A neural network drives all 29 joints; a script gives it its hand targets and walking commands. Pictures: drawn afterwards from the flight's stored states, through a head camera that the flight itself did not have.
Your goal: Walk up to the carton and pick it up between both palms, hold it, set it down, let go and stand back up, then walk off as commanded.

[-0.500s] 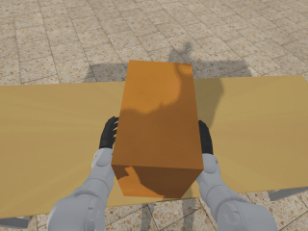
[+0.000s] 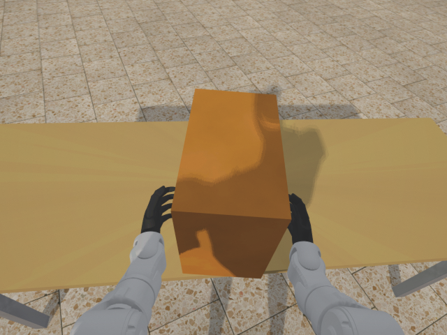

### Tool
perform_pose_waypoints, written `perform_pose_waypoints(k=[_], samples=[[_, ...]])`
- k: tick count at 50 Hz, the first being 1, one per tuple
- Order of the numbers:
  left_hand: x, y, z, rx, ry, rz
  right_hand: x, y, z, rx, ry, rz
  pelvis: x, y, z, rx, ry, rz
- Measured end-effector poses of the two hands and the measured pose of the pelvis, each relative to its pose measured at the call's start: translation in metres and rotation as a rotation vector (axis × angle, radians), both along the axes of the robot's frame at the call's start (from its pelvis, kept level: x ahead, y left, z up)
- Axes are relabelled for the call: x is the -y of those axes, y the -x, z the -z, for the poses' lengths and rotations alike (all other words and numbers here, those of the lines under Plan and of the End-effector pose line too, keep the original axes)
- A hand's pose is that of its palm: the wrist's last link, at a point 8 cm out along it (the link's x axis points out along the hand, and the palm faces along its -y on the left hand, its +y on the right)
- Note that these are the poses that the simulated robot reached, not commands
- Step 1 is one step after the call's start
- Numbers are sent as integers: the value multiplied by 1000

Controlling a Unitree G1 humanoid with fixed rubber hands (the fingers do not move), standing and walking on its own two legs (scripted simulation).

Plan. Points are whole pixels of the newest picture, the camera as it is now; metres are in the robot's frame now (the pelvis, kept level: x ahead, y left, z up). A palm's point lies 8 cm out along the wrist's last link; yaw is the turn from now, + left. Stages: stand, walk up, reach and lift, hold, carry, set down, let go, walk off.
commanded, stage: set down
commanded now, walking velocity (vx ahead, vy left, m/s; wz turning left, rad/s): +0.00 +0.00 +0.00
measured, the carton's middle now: (228, 185) +0.45 +0.00 -0.03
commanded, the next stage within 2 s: none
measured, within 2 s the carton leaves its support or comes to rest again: neither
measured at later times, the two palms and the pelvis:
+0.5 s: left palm (144, 275) +0.26 +0.16 -0.04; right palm (321, 266) +0.26 -0.16 -0.02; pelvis -0.05 -0.01 -0.01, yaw +1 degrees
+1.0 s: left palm (144, 306) +0.21 +0.16 -0.06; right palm (342, 297) +0.21 -0.20 -0.05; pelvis -0.01 -0.04 +0.00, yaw +2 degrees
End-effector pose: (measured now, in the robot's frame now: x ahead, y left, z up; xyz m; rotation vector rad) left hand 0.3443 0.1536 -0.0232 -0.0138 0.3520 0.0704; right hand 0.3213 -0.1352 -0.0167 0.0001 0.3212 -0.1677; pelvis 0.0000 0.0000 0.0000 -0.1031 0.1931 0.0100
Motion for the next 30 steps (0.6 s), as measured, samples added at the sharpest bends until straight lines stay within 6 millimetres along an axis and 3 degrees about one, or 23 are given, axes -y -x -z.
perform_pose_waypoints(k=[11, 24, 30], samples=[[5, 33, -16, 71, 4, 18, 2, 28, -12, 19, -9, 3, -2, 31, 6, 68, 1, -7], [-7, 84, 16, -19, -3, -40, 26, 59, 1, -10, -13, 42, 8, 46, 8, 106, -11, -13], [-10, 95, 17, 11, -7, -45, 35, 69, 7, -11, -9, 44, 12, 44, 8, 107, -17, -14]])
